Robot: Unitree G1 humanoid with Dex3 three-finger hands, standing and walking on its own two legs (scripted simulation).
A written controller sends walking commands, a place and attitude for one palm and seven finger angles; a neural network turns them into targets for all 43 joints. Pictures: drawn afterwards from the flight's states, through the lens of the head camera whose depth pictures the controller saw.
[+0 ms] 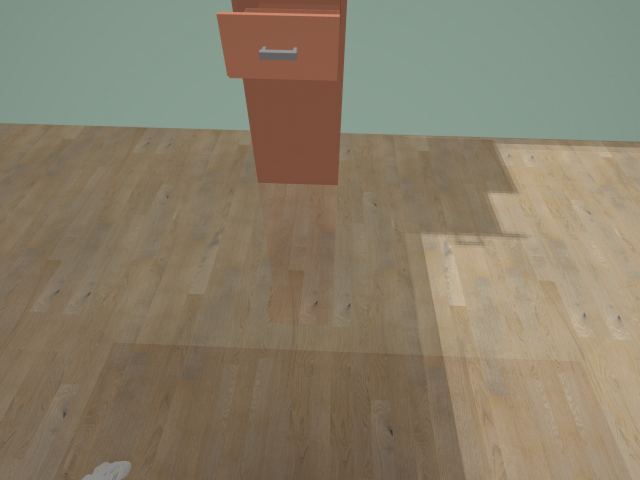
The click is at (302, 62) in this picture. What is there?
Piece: drawer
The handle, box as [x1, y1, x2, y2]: [259, 46, 296, 60]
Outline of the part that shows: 259,50 260,59 296,60 296,47 294,47 292,50 267,50 265,46 263,46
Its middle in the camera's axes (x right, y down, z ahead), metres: -0.13 -0.55 +1.14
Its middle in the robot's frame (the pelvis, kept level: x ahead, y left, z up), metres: +1.22 +0.19 +0.00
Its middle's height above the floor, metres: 0.77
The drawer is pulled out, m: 0.30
